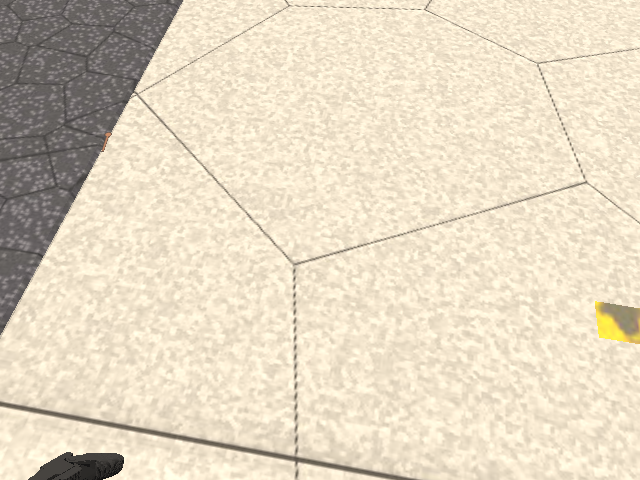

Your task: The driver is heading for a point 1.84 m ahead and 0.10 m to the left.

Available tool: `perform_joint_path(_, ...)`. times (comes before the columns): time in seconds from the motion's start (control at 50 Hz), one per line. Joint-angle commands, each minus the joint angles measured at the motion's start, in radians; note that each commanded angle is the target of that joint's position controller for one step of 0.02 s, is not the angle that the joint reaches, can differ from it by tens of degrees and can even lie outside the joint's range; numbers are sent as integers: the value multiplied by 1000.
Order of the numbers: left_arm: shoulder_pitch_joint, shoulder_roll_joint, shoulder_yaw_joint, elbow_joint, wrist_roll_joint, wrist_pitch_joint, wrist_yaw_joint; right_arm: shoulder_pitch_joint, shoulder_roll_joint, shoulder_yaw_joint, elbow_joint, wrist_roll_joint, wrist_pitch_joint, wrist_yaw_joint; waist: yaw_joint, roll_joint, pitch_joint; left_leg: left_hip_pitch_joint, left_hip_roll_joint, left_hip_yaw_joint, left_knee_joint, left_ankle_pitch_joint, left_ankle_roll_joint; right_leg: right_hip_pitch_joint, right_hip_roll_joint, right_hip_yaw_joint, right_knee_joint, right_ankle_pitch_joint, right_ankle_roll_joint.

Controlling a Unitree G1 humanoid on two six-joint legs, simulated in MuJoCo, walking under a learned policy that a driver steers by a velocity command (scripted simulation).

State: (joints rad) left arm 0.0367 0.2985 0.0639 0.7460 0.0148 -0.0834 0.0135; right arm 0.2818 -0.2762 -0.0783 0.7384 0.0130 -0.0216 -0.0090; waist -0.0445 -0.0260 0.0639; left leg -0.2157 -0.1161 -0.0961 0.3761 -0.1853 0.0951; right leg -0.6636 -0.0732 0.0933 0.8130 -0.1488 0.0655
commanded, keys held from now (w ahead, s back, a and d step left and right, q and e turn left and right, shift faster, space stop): q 0.24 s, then no key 0.76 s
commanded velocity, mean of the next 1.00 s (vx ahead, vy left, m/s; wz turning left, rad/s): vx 0.05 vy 0.00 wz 0.28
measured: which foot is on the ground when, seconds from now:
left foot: down 0.00-0.16, up 0.18-0.52, down 0.54-1.00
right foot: up 0.00-0.14, down 0.16-1.00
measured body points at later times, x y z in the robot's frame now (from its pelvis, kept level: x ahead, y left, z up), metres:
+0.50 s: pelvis +0.12 -0.03 -0.01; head +0.15 -0.01 +0.44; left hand +0.19 +0.27 -0.12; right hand +0.33 -0.26 -0.11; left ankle +0.09 +0.10 -0.73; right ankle +0.22 -0.13 -0.75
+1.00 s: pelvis +0.15 +0.01 -0.01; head +0.16 +0.02 +0.44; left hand +0.17 +0.30 -0.14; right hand +0.33 -0.20 -0.13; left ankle +0.09 +0.10 -0.75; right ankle +0.22 -0.13 -0.75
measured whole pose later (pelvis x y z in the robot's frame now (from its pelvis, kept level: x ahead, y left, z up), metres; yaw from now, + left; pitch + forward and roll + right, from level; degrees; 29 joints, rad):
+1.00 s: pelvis +0.15 +0.01 -0.01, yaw +15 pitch -1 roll +0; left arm 0.17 0.26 0.04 0.96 0.01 -0.01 0.02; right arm 0.22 -0.23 -0.03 0.79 -0.01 0.01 -0.01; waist 0.02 0.00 0.02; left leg -0.16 -0.03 -0.02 0.50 -0.32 0.03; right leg -0.25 -0.05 0.00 0.48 -0.21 0.05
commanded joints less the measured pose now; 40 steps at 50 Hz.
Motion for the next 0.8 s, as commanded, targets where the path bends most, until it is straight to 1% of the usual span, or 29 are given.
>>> perform_joint_path(0.02, -8, 52, 8, -58, -8, 3, -7, -15, -173, -48, -72, 8, 12, -23, 15, 120, -156, -35, 179, -115, -10, 552, 89, 198, 91, -61, -161, 169, 12)
perform_joint_path(0.08, -39, 82, 17, -77, -9, 4, -16, -6, -161, -46, -73, 5, 28, -31, 9, 133, -152, 31, 204, -220, 57, 434, 74, 202, 106, -18, -258, 135, 1)
perform_joint_path(0.12, -6, 110, 29, -74, -5, -7, -20, -36, -151, -43, -90, 4, 31, -36, 33, 154, -149, 74, 209, -296, 128, 384, 63, 228, 104, 1, -321, 91, -24)
perform_joint_path(0.14, 37, 114, 33, -66, -1, -16, -18, -67, -142, -39, -103, 7, 31, -36, 66, 155, -156, 68, 182, -301, 187, 345, 41, 298, 93, -10, -399, 168, -46)
perform_joint_path(0.16, 88, 149, 40, -65, 15, -23, -12, -71, -107, -27, -124, -2, 26, -34, 82, 104, -220, 14, 122, -265, 322, 250, 2, 463, -6, 49, -417, 379, -96)
perform_joint_path(0.18, 126, 195, 44, -74, 35, -16, 1, 8, -51, -10, -137, -23, 22, -32, 48, -98, -313, -171, 8, -150, 558, -247, -57, 720, -220, 245, -358, 822, -200)
perform_joint_path(0.2, 173, 193, 49, -49, 30, 6, -1, 151, -93, -12, -135, 0, 24, -26, 0, -312, -422, -341, -27, -87, 775, -580, -103, 849, -426, 555, -389, 753, -395)
perform_joint_path(0.22, 120, 125, 33, -82, 2, 17, -1, 158, -191, -38, -95, 7, 36, -24, 13, -167, -365, -382, 46, -99, 886, -509, -140, 774, -383, 523, -412, 536, -386)
perform_joint_path(0.24, 92, 79, 20, -96, 2, 31, 4, 60, -219, -50, -99, 10, 54, -26, 41, -93, -275, -412, 73, -60, 934, -429, -162, 695, -305, 364, -415, 399, -331)
perform_joint_path(0.26, 63, 69, 12, -98, 5, 44, 5, 18, -202, -49, -101, 9, 73, -33, 41, -51, -219, -403, 89, -40, 929, -379, -173, 598, -242, 279, -444, 289, -300)
perform_joint_path(0.28, 37, 78, 11, -97, 5, 53, 7, -6, -186, -46, -114, 3, 85, -37, 35, -60, -170, -385, 105, -35, 905, -338, -177, 512, -214, 236, -475, 206, -294)
perform_joint_path(0.3, 25, 93, 13, -92, 11, 60, 9, -6, -149, -36, -118, 4, 89, -35, 24, -78, -138, -327, 104, -4, 857, -309, -176, 429, -168, 165, -508, 176, -283)
perform_joint_path(0.32, 21, 94, 14, -87, 14, 63, 8, 4, -116, -27, -119, 4, 88, -33, 19, -98, -133, -289, 99, 21, 791, -294, -174, 402, -141, 117, -522, 173, -281)
perform_joint_path(0.34, 21, 94, 15, -83, 12, 65, 8, 7, -95, -19, -119, 2, 83, -33, 20, -109, -146, -262, 100, 39, 722, -295, -174, 408, -135, 89, -524, 199, -288)
perform_joint_path(0.36, 22, 97, 17, -79, 9, 66, 8, 0, -86, -13, -120, -3, 78, -33, 26, -116, -162, -235, 106, 48, 656, -293, -172, 420, -142, 76, -521, 232, -299)
perform_joint_path(0.4, 25, 109, 21, -70, 0, 68, 5, -25, -76, -3, -124, -11, 70, -27, 41, -127, -194, -169, 126, 57, 517, -258, -160, 439, -159, 64, -514, 245, -309)
perform_joint_path(0.46, 50, 130, 24, -51, -12, 78, 0, -36, -96, -3, -117, -10, 67, -14, 53, -141, -198, -92, 124, 81, 348, -183, -137, 450, -174, 78, -507, 137, -307)
perform_joint_path(0.5, 42, 123, 17, -39, -25, 85, -3, 3, -89, -3, -90, -14, 65, -3, 21, -127, -176, 27, 104, 116, 142, -49, -100, 388, -151, 56, -478, 24, -266)
perform_joint_path(0.52, 81, 101, 9, -18, -30, 84, -6, 2, -99, -4, -90, -22, 65, -1, 19, -108, -162, 95, 110, 95, 58, -7, -71, 335, -126, 39, -461, -51, -212)
perform_joint_path(0.54, 109, 62, -5, -12, -17, 78, -14, -2, -147, -9, -105, -36, 65, -6, 37, 0, -159, 151, 231, -60, -10, 33, -20, 264, -72, -17, -366, -147, -129)
perform_joint_path(0.56, 134, 4, -19, -25, 7, 68, -19, -71, -193, -13, -117, -44, 68, -10, 105, 229, -136, 34, 366, -208, -51, -5, 70, 253, 44, -146, -290, -240, -48)
perform_joint_path(0.58, 71, 51, -11, -24, 12, 66, -13, -119, -131, 3, -133, -54, 57, -5, 59, 217, -102, -99, 368, -223, -103, -131, 102, 345, 41, -101, -256, -226, -31)
perform_joint_path(0.6, 63, 53, -8, -19, 8, 66, -13, -154, -98, 15, -126, -57, 41, -2, 77, 200, -77, -115, 314, -174, -95, -207, 62, 385, 39, -93, -286, -141, -32)
perform_joint_path(0.62, 67, 45, -10, -2, 12, 67, -10, -147, -93, 15, -113, -53, 29, 0, 75, 192, -72, -106, 268, -126, -77, -223, 19, 407, 40, -97, -324, -69, -28)
perform_joint_path(0.64, 77, 59, -8, 10, 18, 69, -7, -133, -96, 16, -102, -47, 19, 1, 68, 197, -67, -99, 251, -109, -69, -206, -4, 424, 34, -86, -344, -19, -23)
perform_joint_path(0.68, 104, 72, -8, 28, 10, 69, -9, -102, -81, 24, -82, -43, 12, 1, 74, 166, -58, -110, 230, -90, -58, -179, -27, 464, 14, -70, -373, 20, -25)
perform_joint_path(0.7, 113, 81, -6, 41, 5, 69, -10, -84, -72, 27, -76, -43, 12, 1, 67, 132, -50, -110, 218, -80, -56, -192, -35, 463, 11, -71, -375, 4, -29)
perform_joint_path(0.74, 107, 75, -6, 61, 3, 66, -10, -72, -76, 27, -67, -39, 13, -1, 60, 73, -32, -93, 201, -63, -34, -161, -39, 451, 11, -70, -381, 6, -34)
perform_joint_path(0.8, 117, 67, -8, 92, 2, 59, -6, -69, -79, 24, -56, -33, 13, -7, 61, 45, -49, -54, 191, -45, -5, -41, -35, 457, 6, -66, -386, 54, -28)
Keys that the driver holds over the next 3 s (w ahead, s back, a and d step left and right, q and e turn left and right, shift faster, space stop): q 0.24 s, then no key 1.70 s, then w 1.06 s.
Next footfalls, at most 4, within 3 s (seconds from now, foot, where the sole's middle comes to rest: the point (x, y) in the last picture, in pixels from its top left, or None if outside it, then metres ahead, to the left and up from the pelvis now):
0.16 right None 0.26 -0.12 -0.78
0.54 left None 0.13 0.11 -0.78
2.70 left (216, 397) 0.61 0.20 -0.78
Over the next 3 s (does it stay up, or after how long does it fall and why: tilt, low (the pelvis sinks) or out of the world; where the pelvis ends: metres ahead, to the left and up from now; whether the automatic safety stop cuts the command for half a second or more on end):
stays up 0.60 0.11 0.00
